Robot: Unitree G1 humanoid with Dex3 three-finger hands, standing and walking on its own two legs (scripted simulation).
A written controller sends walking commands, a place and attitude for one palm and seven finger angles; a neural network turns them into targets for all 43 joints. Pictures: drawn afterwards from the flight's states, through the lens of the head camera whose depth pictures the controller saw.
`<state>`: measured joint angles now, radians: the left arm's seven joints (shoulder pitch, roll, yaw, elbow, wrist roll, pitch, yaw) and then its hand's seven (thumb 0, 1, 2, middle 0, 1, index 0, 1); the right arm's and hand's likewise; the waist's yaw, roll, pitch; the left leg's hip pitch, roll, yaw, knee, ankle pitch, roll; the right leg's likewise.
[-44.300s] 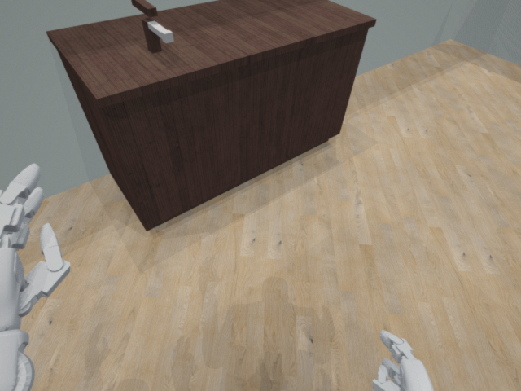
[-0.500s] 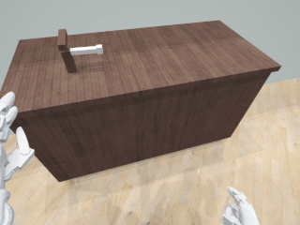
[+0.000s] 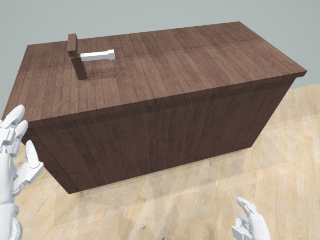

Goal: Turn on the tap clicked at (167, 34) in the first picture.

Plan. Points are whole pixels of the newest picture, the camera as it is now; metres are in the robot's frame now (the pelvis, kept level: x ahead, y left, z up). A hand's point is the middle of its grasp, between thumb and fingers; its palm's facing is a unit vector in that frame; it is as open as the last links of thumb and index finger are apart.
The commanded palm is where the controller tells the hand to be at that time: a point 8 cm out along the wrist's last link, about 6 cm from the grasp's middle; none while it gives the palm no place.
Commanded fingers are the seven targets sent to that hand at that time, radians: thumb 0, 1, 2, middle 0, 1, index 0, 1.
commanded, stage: stand and wait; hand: left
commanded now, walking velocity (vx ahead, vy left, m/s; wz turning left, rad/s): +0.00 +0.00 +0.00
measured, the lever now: (111, 54) +0.76 +0.25 +0.07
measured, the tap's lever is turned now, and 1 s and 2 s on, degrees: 86 86 86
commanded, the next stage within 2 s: none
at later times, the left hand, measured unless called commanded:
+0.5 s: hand (29, 166) +0.21 +0.26 +0.15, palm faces +0.40 -0.85 -0.34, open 7.4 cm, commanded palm +0.16 +0.30 +0.17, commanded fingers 0.00 0.90 0.90 -0.20 -0.30 -0.20 -0.30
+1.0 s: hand (29, 163) +0.22 +0.26 +0.16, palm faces +0.40 -0.85 -0.34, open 7.4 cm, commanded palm +0.16 +0.30 +0.17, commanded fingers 0.00 0.90 0.90 -0.20 -0.30 -0.20 -0.30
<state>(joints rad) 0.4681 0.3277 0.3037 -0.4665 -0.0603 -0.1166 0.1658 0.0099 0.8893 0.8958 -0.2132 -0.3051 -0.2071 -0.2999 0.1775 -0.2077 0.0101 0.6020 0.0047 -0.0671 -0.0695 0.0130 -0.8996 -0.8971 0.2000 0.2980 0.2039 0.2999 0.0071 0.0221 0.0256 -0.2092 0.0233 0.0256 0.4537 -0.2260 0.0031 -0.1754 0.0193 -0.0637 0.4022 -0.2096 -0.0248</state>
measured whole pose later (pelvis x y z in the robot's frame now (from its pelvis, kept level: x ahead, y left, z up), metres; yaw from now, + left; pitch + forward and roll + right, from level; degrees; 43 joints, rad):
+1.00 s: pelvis +0.00 +0.02 +0.00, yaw -1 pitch -1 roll -1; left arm 0.47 0.33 0.31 -0.46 -0.05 -0.13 0.16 0.01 0.89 0.90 -0.21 -0.31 -0.21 -0.30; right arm 0.18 -0.21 0.01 0.60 0.00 -0.07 -0.07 0.01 -0.90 -0.90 0.20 0.30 0.20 0.30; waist 0.01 0.02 0.01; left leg -0.21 0.00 0.04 0.43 -0.22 0.03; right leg -0.17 0.00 -0.04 0.37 -0.19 0.00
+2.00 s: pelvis +0.00 +0.02 +0.00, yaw -1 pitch -1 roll -1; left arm 0.47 0.33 0.30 -0.46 -0.06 -0.13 0.16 0.01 0.89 0.90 -0.21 -0.31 -0.21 -0.30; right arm 0.18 -0.21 0.01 0.61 0.00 -0.07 -0.07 0.01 -0.90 -0.90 0.20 0.30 0.20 0.30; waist 0.01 0.02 0.01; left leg -0.21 0.00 0.04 0.43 -0.21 0.03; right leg -0.17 0.00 -0.04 0.35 -0.18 0.01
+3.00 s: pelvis +0.00 +0.02 +0.00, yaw -1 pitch -1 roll -1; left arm 0.47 0.33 0.30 -0.45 -0.06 -0.13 0.16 0.01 0.89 0.90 -0.21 -0.31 -0.21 -0.30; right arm 0.17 -0.21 0.01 0.60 0.00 -0.07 -0.07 0.01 -0.90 -0.90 0.20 0.30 0.20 0.30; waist 0.01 0.02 0.01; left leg -0.21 0.00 0.04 0.43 -0.22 0.03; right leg -0.16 0.00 -0.04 0.35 -0.18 0.01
